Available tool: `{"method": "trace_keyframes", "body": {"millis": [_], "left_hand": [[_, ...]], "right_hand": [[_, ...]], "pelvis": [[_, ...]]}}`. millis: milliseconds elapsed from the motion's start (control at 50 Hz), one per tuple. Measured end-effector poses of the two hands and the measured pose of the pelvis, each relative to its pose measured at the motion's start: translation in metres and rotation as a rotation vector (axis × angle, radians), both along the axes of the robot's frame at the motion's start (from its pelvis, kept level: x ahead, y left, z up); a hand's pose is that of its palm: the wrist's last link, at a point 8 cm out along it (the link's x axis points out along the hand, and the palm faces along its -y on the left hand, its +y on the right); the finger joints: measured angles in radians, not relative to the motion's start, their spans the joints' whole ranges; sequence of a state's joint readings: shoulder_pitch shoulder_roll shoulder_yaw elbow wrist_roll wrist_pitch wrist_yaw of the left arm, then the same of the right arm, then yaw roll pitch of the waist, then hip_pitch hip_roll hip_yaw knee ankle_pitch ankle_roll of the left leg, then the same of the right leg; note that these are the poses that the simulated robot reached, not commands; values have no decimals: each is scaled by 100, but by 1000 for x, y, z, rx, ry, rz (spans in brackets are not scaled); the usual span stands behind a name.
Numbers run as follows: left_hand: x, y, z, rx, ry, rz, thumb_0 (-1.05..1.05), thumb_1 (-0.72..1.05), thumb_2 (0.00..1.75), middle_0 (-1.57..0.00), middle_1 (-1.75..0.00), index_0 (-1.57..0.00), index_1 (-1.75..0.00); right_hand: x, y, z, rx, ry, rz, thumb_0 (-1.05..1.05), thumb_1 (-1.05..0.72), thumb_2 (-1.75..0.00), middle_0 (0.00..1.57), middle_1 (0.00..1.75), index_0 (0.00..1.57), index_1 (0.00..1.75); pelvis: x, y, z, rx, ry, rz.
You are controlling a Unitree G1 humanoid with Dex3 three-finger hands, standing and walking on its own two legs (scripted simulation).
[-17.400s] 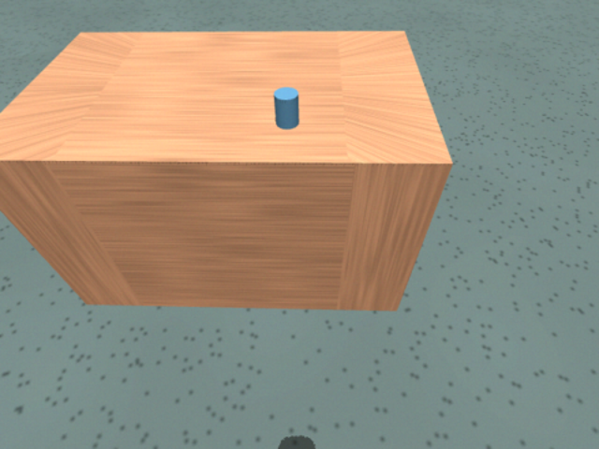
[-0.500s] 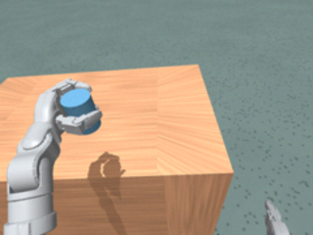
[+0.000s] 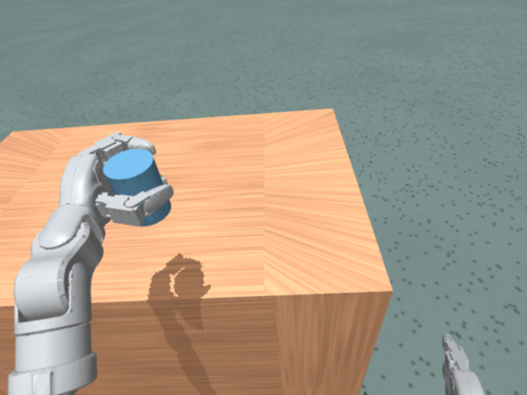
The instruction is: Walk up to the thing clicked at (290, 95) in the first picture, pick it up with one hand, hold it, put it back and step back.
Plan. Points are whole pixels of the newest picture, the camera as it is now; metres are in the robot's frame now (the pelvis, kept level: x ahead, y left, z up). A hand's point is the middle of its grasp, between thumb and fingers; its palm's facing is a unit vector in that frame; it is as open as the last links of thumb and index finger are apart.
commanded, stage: hold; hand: left
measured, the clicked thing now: (139, 188) +0.34 +0.17 +0.22
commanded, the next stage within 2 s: crouch in 0.84 s
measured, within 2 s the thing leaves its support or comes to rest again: neither
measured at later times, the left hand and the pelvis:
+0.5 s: hand (140, 181) +0.34 +0.17 +0.23, palm faces +0.07 -1.00 -0.01, open 9.0 cm; pelvis +0.00 +0.00 +0.00, yaw +0 degrees
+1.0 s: hand (142, 187) +0.34 +0.17 +0.22, palm faces +0.08 -1.00 -0.02, open 9.0 cm; pelvis +0.00 +0.00 +0.00, yaw +0 degrees
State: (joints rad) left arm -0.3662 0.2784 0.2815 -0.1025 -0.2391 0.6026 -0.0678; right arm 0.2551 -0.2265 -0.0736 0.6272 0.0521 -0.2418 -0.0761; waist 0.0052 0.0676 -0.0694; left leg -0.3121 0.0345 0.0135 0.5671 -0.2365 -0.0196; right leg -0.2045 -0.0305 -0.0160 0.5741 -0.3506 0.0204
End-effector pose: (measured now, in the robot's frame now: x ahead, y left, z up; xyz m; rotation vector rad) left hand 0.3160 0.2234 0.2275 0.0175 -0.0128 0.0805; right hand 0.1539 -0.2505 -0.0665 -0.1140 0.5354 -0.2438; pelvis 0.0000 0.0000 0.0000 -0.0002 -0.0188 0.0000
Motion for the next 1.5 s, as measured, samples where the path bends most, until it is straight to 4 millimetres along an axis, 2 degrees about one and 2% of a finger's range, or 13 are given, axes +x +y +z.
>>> {"method": "trace_keyframes", "body": {"millis": [220, 440, 640, 760, 1060, 1140, 1240, 1380, 1500], "left_hand": [[0, -1, -4, -2, 0, 6, -1, -33, 109, -80, -116, -82, -117], [4, 2, 1, 1, -5, 4, -1, -33, 109, -80, -116, -81, -117], [2, -5, -2, -6, 0, -8, -1, -33, 109, -80, -116, -82, -117], [3, 0, 3, -8, -11, 11, -1, -33, 109, -80, -116, -81, -117], [2, -4, -9, -4, 16, -2, -1, -33, 109, -80, -116, -82, -117], [10, -4, -17, -22, 38, 5, -1, -33, 109, -80, -116, -82, -117], [27, -3, -36, -26, 93, 18, -1, -33, 109, -80, -116, -82, -117], [56, -3, -66, -30, 127, 22, -1, -32, 109, -79, -116, -81, -118], [79, -2, -83, -28, 110, 25, -1, -32, 109, -79, -116, -81, -118]], "right_hand": [[-6, -5, -1, -7, 18, -4, -1, 51, -6, 5, 5, 5, 5], [-2, -2, 1, -1, 5, -2, -1, 51, -6, 5, 5, 5, 5], [-4, -1, 1, 7, 1, -1, -1, 51, -6, 5, 5, 5, 5], [-5, -3, 1, 4, 2, -7, -1, 51, -6, 5, 5, 5, 5], [-5, 0, 0, 5, 8, 12, -1, 52, -6, 5, 5, 5, 5], [-7, 3, -3, 7, 21, 22, -1, 54, -5, 5, 5, 5, 5], [-12, 4, -5, 6, 34, 25, -1, 55, -5, 5, 5, 5, 5], [-21, -2, -3, -22, 48, 12, -1, 56, -4, 5, 5, 5, 5], [-30, -11, 2, -54, 58, -18, -1, 56, -4, 5, 5, 5, 5]], "pelvis": [[1, -1, 0, 1, -1, -2], [0, -1, 1, 0, 2, 1], [-1, 1, 1, -1, 0, -3], [-1, 0, 1, -1, -2, -2], [-3, -2, 1, 0, 0, 1], [-5, -3, 1, 0, 2, 2], [-7, -4, 0, 2, 14, 1], [-11, -4, -1, 1, 42, -8], [-11, -2, -3, -3, 71, -20]]}}
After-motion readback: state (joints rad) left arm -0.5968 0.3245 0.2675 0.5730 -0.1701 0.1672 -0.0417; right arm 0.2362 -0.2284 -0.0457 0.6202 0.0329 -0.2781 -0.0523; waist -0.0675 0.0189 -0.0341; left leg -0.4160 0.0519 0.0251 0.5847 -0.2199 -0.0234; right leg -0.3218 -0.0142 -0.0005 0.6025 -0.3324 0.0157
